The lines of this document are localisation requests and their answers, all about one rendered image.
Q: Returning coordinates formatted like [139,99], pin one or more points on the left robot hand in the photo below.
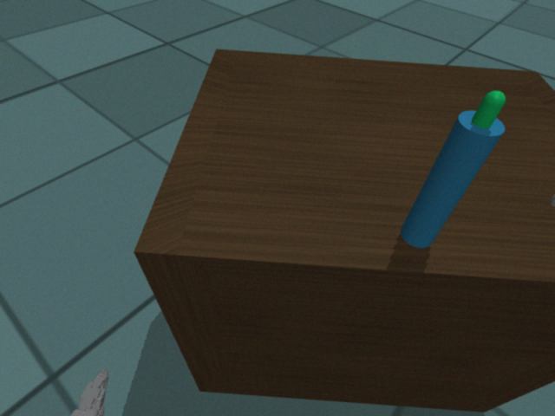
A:
[92,399]

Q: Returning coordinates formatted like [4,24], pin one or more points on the bottle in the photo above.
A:
[471,140]

